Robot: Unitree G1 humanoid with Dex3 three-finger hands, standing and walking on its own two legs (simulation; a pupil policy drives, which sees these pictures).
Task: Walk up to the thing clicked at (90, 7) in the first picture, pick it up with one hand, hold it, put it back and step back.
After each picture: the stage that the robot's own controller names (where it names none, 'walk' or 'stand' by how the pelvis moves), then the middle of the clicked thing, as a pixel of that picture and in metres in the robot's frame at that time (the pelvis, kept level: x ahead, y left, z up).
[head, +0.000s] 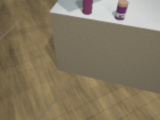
stand; out of the picture +1.01 -0.02 +0.03
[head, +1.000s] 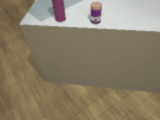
walk; (57, 1) +0.89 +0.19 +0.04
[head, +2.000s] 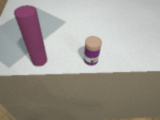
walk; (33, 40) +0.48 +0.22 +0.07
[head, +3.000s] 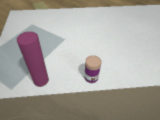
stand; (35, 62) +0.43 +0.19 +0.03
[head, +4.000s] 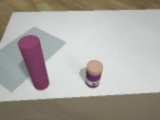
stand; (36, 66) +0.42 +0.19 +0.02
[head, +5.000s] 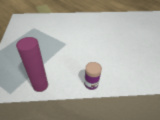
stand; (35, 67) +0.41 +0.20 +0.02
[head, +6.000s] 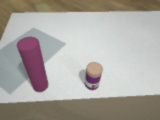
stand; (35, 68) +0.41 +0.19 +0.02
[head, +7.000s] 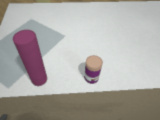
rise first; (33, 61) +0.42 +0.20 +0.03
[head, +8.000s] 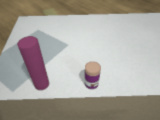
go down; (35, 66) +0.42 +0.22 +0.03
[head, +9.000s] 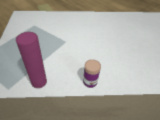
go down; (33, 63) +0.43 +0.20 +0.04
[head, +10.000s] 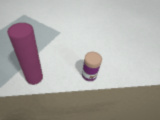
go down; (28, 58) +0.42 +0.19 +0.06
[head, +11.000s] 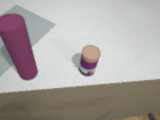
close in; (21, 52) +0.42 +0.20 +0.07
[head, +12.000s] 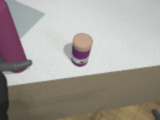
close; (8, 42) +0.43 +0.21 +0.10
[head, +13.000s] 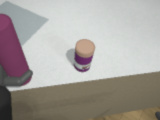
lift; (11, 56) +0.39 +0.21 +0.09
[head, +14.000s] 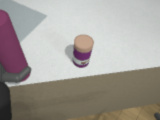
lift; (10, 52) +0.40 +0.21 +0.10
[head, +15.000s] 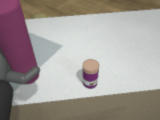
lift; (18, 48) +0.32 +0.17 +0.24
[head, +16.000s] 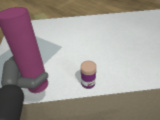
hold; (27, 55) +0.34 +0.16 +0.19
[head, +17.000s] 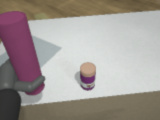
hold; (24, 59) +0.33 +0.17 +0.19
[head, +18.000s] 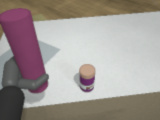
crouch; (28, 57) +0.33 +0.16 +0.19
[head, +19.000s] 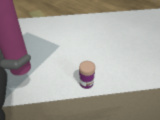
crouch; (10, 38) +0.39 +0.22 +0.21
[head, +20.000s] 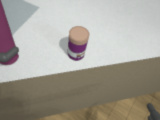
lower; out of the picture +0.47 +0.22 +0.11
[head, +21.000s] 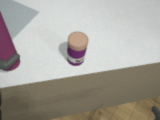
lower; out of the picture +0.44 +0.23 +0.10
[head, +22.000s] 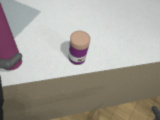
lower; (0, 37) +0.44 +0.22 +0.10
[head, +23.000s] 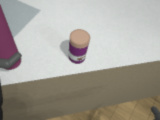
lower; out of the picture +0.45 +0.22 +0.11
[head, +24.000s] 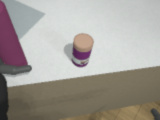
open; (6, 43) +0.43 +0.21 +0.10
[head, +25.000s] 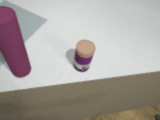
sink last; (13, 48) +0.42 +0.20 +0.08
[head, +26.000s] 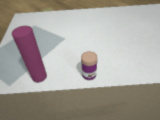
stand; (32, 57) +0.45 +0.23 +0.07
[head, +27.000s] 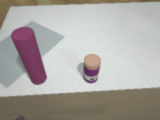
stand; (32, 59) +0.42 +0.21 +0.05
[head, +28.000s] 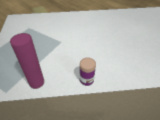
stand; (30, 64) +0.43 +0.22 +0.04
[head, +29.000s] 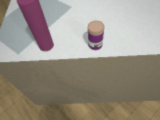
walk; (38, 26) +0.55 +0.20 +0.05
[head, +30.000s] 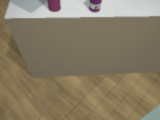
walk; out of the picture +0.83 +0.15 +0.05
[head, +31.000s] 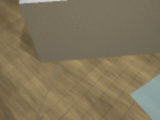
stand; out of the picture +1.13 +0.25 +0.04
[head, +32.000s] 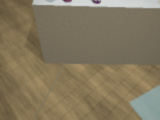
stand; out of the picture +1.17 +0.15 +0.03
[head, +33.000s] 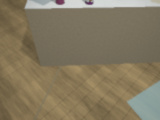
stand; out of the picture +1.15 +0.18 +0.02
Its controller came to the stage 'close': yes
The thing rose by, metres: 0.20
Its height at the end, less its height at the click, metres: +0.00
